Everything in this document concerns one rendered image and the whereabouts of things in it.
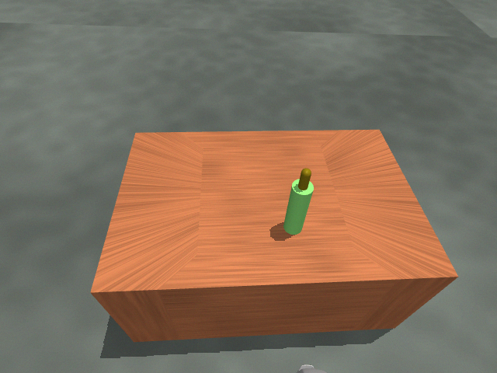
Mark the bottle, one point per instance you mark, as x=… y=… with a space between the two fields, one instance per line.
x=300 y=197

